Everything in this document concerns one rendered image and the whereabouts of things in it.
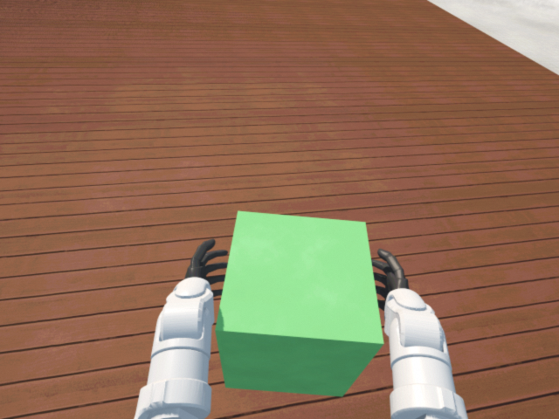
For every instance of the left robot hand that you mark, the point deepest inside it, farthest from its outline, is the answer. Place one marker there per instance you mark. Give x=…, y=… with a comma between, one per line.
x=199, y=269

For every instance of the carton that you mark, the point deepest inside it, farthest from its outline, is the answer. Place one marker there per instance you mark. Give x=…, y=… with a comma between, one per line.
x=298, y=312

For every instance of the right robot forearm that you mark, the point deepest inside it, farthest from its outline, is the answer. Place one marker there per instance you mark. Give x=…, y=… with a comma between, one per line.
x=423, y=386

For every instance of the left robot forearm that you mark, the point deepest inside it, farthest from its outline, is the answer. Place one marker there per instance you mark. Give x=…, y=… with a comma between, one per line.
x=177, y=385

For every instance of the right robot hand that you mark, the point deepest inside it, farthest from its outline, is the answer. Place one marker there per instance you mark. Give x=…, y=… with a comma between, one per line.
x=395, y=278

